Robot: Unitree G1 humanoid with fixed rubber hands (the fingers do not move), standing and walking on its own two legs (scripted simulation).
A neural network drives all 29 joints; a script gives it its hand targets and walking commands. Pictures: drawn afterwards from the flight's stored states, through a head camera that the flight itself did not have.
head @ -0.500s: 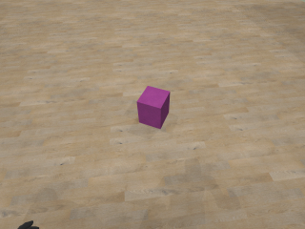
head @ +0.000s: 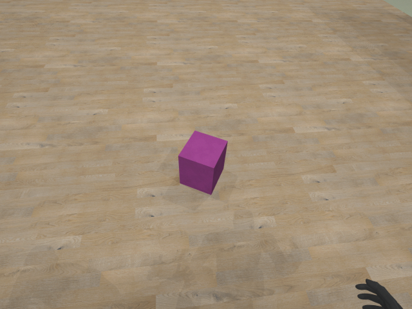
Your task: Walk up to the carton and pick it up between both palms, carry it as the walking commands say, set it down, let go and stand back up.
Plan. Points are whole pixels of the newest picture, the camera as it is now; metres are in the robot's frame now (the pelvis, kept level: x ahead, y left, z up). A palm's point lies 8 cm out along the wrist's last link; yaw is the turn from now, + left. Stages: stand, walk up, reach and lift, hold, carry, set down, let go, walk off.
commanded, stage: walk up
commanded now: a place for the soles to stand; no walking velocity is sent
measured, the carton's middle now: (203, 162) +0.97 +0.02 -0.64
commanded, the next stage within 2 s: none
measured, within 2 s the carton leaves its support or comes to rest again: neither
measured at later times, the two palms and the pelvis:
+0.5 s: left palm (41, 251) +0.24 +0.35 -0.07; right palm (352, 236) +0.30 -0.33 -0.07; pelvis +0.19 +0.00 -0.01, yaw +1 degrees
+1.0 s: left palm (76, 179) +0.42 +0.34 -0.06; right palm (335, 193) +0.43 -0.33 -0.09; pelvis +0.35 +0.00 +0.00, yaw +1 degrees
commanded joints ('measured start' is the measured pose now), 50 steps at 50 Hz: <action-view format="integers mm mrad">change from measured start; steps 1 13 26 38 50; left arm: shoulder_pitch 53 101 -52 -19 26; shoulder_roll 146 282 127 120 220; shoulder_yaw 49 117 39 63 84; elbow -35 -59 -128 -41 -67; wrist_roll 2 -8 17 5 4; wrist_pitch -7 -39 -17 -17 -33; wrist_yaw -13 3 -3 -21 6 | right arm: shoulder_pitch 57 76 287 100 127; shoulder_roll -223 -220 -237 -260 -163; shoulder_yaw -55 -22 -79 -55 -28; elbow -48 -86 32 -65 -14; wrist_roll -8 -2 -22 -10 -11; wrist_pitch -6 10 -16 -11 13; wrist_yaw -8 -14 -1 -9 1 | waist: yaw -36 66 -136 -27 14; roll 216 -34 163 222 -135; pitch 9 -34 -68 -1 -2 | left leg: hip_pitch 94 -502 348 -45 -180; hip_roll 238 39 73 225 55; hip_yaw -279 -183 -166 -204 -52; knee -299 592 -90 -191 269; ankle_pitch -113 -268 -224 -115 -155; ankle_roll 210 20 51 192 -11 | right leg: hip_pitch -150 418 -217 48 122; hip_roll -64 -422 -109 -16 -243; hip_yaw -8 611 -38 -113 138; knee -130 -809 -239 -403 -695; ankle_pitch -1 -259 -63 103 204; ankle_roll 26 -292 -104 4 -220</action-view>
